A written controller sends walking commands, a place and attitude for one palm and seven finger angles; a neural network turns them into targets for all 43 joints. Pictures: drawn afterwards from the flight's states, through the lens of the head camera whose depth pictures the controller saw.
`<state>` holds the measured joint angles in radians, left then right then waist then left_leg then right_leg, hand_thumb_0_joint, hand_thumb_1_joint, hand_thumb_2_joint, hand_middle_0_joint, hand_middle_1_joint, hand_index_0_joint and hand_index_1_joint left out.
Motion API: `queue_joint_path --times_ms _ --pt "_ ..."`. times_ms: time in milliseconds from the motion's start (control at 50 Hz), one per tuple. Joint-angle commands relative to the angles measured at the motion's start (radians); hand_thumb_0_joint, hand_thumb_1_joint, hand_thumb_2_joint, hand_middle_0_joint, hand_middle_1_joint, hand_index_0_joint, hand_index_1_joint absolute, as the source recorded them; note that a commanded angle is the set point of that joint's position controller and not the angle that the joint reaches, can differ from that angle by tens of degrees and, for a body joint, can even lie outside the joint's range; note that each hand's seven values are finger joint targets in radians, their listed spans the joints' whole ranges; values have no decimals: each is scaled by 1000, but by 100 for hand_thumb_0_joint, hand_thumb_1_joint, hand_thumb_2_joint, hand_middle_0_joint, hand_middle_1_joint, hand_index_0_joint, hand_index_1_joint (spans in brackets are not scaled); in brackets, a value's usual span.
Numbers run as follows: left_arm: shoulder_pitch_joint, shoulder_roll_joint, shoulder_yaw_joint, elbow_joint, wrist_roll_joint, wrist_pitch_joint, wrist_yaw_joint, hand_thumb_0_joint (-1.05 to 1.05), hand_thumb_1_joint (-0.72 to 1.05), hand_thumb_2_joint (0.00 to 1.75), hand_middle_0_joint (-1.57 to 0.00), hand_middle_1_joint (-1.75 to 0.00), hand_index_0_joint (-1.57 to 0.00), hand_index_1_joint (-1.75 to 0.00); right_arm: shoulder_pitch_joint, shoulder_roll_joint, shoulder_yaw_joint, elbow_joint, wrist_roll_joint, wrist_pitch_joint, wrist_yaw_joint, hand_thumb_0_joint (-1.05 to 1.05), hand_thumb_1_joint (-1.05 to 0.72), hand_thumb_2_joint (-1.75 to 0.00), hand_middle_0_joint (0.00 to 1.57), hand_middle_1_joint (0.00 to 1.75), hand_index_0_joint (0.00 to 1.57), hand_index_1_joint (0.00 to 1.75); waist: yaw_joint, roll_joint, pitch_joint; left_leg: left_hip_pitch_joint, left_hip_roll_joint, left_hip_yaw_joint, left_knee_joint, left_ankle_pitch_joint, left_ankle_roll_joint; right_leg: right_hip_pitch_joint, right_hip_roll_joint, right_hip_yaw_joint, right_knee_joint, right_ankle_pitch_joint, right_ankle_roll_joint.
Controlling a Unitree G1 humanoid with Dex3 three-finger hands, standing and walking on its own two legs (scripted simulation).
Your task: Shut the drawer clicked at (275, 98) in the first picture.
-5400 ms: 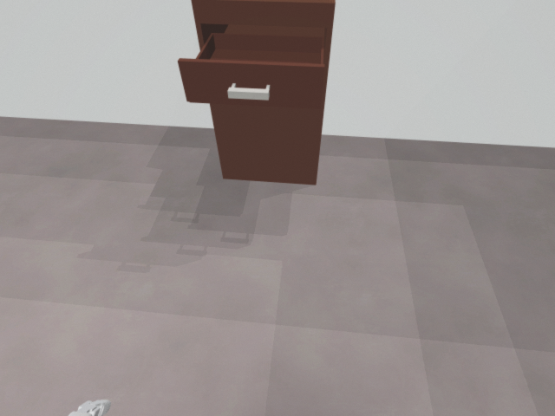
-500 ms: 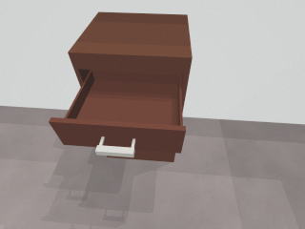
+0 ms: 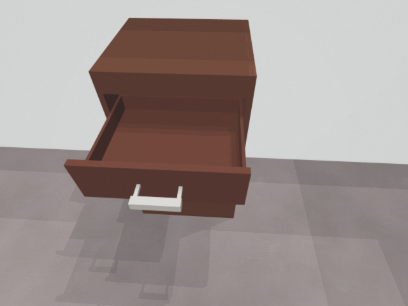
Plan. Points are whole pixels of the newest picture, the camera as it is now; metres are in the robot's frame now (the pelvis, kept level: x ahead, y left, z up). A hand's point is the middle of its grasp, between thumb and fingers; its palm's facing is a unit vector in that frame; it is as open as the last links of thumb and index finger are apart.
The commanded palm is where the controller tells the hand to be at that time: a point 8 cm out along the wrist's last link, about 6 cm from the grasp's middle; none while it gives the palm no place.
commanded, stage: look again from close up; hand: left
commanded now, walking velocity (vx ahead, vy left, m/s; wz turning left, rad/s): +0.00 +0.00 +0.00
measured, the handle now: (157, 196) +0.38 +0.13 -0.05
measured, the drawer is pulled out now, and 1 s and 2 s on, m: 0.30 0.30 0.30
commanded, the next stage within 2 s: shuffle to correct the standing spot in 0.24 s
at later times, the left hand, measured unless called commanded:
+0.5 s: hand out of the picture +0.00 +0.17 -0.17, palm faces +0.01 -0.99 -0.16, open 7.4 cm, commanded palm none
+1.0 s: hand out of the picture +0.04 +0.11 -0.18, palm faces +0.03 -0.99 -0.16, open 7.4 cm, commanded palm none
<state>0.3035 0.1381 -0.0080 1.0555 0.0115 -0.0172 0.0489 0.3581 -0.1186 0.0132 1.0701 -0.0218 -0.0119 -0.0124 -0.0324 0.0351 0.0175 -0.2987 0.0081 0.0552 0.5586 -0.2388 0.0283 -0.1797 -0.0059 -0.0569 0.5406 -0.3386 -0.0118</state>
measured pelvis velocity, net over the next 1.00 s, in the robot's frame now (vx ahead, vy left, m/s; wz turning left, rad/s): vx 0.06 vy -0.04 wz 0.00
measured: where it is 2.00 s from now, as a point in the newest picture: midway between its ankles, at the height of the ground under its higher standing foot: outside the picture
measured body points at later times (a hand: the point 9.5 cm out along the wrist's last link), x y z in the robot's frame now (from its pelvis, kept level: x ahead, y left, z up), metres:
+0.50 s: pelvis +0.02 +0.01 +0.01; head +0.04 +0.02 +0.45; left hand +0.00 +0.22 -0.16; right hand +0.04 -0.22 -0.15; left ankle +0.04 +0.10 -0.73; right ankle -0.03 -0.11 -0.73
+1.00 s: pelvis +0.06 -0.04 +0.00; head +0.08 -0.04 +0.45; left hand +0.04 +0.16 -0.16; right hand +0.07 -0.26 -0.16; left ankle +0.04 +0.10 -0.73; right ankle -0.03 -0.11 -0.73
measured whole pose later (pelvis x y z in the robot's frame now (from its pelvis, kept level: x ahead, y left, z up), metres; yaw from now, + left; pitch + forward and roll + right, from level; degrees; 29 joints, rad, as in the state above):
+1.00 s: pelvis +0.06 -0.04 +0.00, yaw +0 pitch -1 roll +1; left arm 0.34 0.11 -0.01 1.10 0.00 -0.02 0.05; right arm 0.24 -0.14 0.00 1.14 -0.01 -0.01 -0.05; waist 0.00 -0.03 0.05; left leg -0.19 0.04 0.05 0.54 -0.31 -0.03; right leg -0.07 0.03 -0.06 0.50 -0.40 -0.05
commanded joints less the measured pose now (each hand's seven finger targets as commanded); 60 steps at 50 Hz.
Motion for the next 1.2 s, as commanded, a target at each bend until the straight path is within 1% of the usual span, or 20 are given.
queue_joint_path --times_ms 0,60,140,320,360,460,540,600,660,760,780,820,860,900,940,1080,1120,1140,1160,1180 --pt "84 77 11 -38 0 -9 -1 0 90 90 -20 -30 -20 -30 32 -104 -12 -39 6 -23 -9 0 -90 -90 20 30 20 30 34 -39 73 -2 83 -132 -155 58 24 -53 -74 95 -120 68 -47" --pt "85 83 11 -41 1 -7 0 0 90 90 -20 -30 -20 -30 21 -111 -12 -27 9 -22 -9 0 -90 -90 20 30 20 30 33 -67 71 21 83 -131 -161 69 25 -48 -81 95 -129 79 -40" --pt "89 91 13 -41 2 -5 0 0 90 90 -20 -30 -20 -30 6 -120 -13 -23 10 -25 -10 0 -90 -90 20 30 20 30 36 -25 49 59 89 -131 -171 122 29 -33 -84 87 -128 107 -33" --pt "106 95 8 -16 2 -6 -1 0 90 90 -20 -30 -20 -30 -25 -128 -13 -7 16 -26 -15 0 -90 -90 20 30 20 30 32 -30 42 127 90 -116 -166 209 27 -24 -98 91 -159 172 -23" --pt "116 86 3 0 3 -5 -3 0 90 90 -20 -30 -20 -30 -22 -124 -12 6 15 -23 -14 0 -90 -90 20 30 20 30 27 -41 44 136 91 -115 -175 124 26 -25 -94 82 -170 117 -21" --pt "136 74 1 17 12 5 -12 0 90 90 -20 -30 -20 -30 -28 -145 -28 13 10 -13 -14 0 -90 -90 20 30 20 30 25 21 100 94 137 -178 -264 -121 51 -78 -58 31 -120 -22 -23" --pt "162 69 3 25 16 5 -16 0 90 90 -20 -30 -20 -30 -25 -153 -39 7 9 -13 -17 0 -90 -90 20 30 20 30 32 18 95 81 164 -209 -269 -118 77 -82 -47 11 -90 -16 -28" --pt "178 70 6 30 14 -1 -17 0 90 90 -20 -30 -20 -30 -21 -145 -42 8 9 -18 -21 0 -90 -90 20 30 20 30 34 -3 66 105 156 -176 -193 48 79 -70 -54 28 -92 61 -38" --pt "190 78 14 32 10 -6 -15 0 90 90 -20 -30 -20 -30 -16 -122 -40 11 9 -23 -25 0 -90 -90 20 30 20 30 30 -64 18 105 119 -92 -74 200 56 -16 -83 69 -104 207 -58" --pt "201 108 30 28 8 -1 -11 0 90 90 -20 -30 -20 -30 -43 -87 -34 12 7 -23 -29 0 -90 -90 20 30 20 30 31 -155 26 9 61 18 49 140 17 77 -132 119 -96 513 -94" --pt "203 109 29 30 6 -1 -10 0 90 90 -20 -30 -20 -30 -47 -77 -31 14 8 -23 -30 0 -90 -90 20 30 20 30 34 -145 33 2 51 28 54 126 11 87 -139 130 -94 587 -100" --pt "187 103 26 34 1 -10 -3 0 90 90 -20 -30 -20 -30 -56 -61 -18 25 11 -21 -32 0 -90 -90 20 30 20 30 29 -100 43 27 52 19 33 137 -1 86 -152 125 -78 791 -78" --pt "163 98 20 35 -4 -18 2 0 90 90 -20 -30 -20 -30 -31 -66 -11 45 14 -19 -37 0 -90 -90 20 30 20 30 19 -61 22 105 61 1 -16 251 0 79 -139 103 -54 896 -31" --pt "157 109 21 36 -8 -21 6 0 90 90 -20 -30 -20 -30 -31 -76 -10 51 19 -17 -41 0 -90 -90 20 30 20 30 27 -58 20 128 63 -1 -13 340 -1 95 -143 98 -70 976 5" --pt "159 113 21 34 -7 -19 9 0 90 90 -20 -30 -20 -30 -44 -81 -8 41 24 -13 -41 0 -90 -90 20 30 20 30 34 -94 17 124 67 -7 -40 301 -7 120 -155 100 -90 997 10" --pt "114 117 22 -10 -4 -5 8 0 90 90 -20 -30 -20 -30 -72 -109 -15 9 22 -9 -35 0 -90 -90 20 30 20 30 46 -42 1 197 100 -43 -105 443 -1 80 -136 98 -131 683 -11" --pt "108 116 22 -16 -2 -7 8 0 90 90 -20 -30 -20 -30 -74 -118 -19 2 22 -9 -32 0 -90 -90 20 30 20 30 42 -67 -19 208 104 -47 -105 424 -2 83 -137 97 -141 657 -10" --pt "160 137 33 12 16 -37 42 0 90 90 -20 -30 -20 -30 -165 -168 -38 -75 21 -13 -23 0 -90 -90 20 30 20 30 54 -11 51 102 80 17 140 288 -25 -17 -177 189 -166 1002 61" --pt "129 192 47 -48 19 -42 33 0 90 90 -20 -30 -20 -30 -124 -95 -31 -114 15 -4 -13 0 -90 -90 20 30 20 30 29 -117 3 -56 25 -28 168 -94 -6 123 -227 212 -100 1158 23" --pt "93 203 44 -67 17 -43 24 0 90 90 -20 -30 -20 -30 -107 -111 -37 -124 7 3 -7 0 -90 -90 20 30 20 30 28 -163 -93 -74 35 -16 146 -145 0 199 -239 192 -56 1143 -45"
